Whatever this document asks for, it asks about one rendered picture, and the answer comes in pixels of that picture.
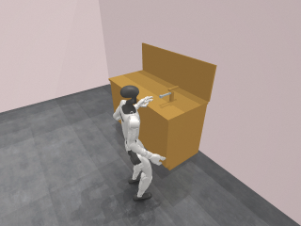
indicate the tap lever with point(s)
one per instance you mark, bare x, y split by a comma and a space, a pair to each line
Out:
161, 96

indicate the right robot upper arm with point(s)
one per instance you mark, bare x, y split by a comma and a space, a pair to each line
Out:
133, 125

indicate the robot right hand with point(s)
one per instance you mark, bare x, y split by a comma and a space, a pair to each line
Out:
156, 157

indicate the right robot foot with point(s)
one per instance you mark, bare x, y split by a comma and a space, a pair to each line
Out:
144, 197

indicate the left robot thigh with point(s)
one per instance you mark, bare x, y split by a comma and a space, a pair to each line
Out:
140, 143

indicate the left robot upper arm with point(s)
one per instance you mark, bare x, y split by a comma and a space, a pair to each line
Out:
116, 115

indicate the robot left hand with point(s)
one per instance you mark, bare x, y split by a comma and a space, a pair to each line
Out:
145, 101

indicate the counter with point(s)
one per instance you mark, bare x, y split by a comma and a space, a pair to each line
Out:
170, 126

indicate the right robot forearm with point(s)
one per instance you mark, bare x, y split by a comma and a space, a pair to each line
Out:
138, 149

